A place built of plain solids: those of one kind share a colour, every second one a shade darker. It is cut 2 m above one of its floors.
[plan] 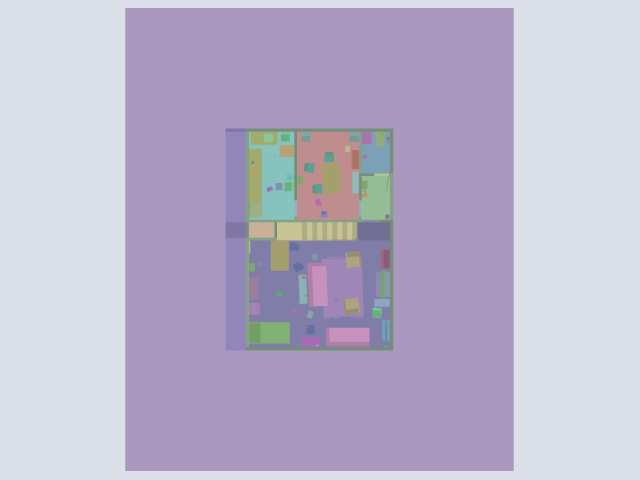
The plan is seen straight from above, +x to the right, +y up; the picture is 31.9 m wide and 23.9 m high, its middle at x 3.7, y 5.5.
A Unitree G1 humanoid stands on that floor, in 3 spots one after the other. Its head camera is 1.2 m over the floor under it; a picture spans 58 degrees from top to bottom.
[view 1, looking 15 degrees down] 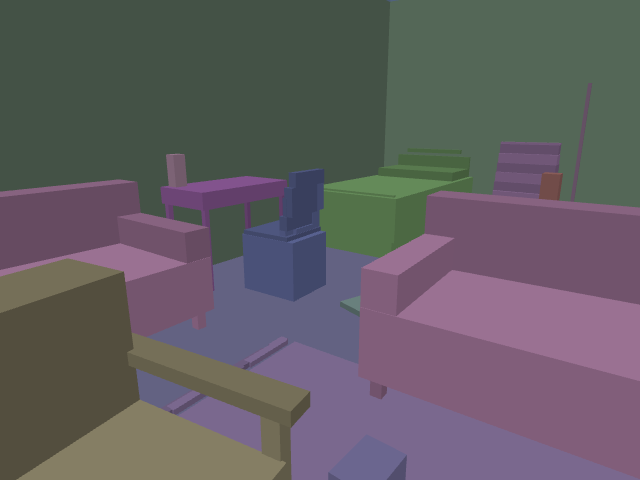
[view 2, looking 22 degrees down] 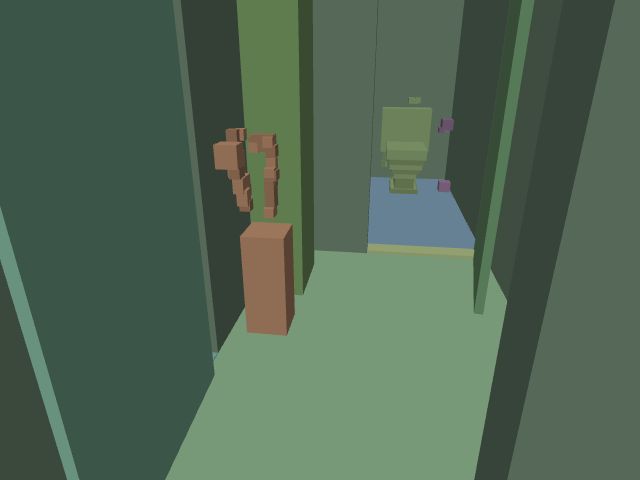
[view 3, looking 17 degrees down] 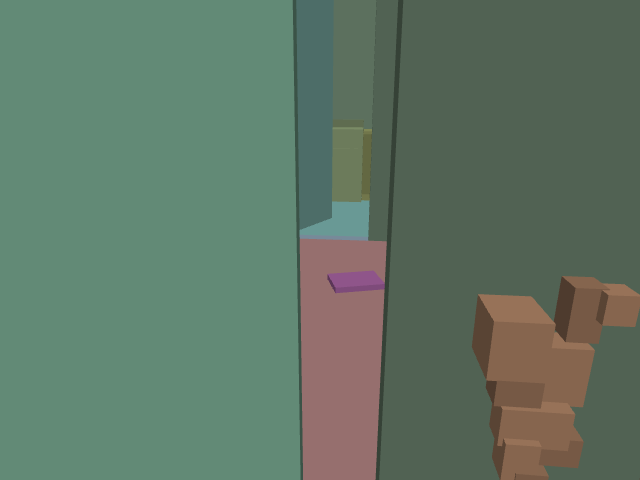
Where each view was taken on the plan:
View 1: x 5.58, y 3.12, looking -143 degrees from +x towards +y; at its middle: chair_bentwood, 3.21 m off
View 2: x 6.46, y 5.93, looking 98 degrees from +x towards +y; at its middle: wall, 3.00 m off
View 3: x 6.47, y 7.42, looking -174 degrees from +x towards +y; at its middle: floor_dining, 4.10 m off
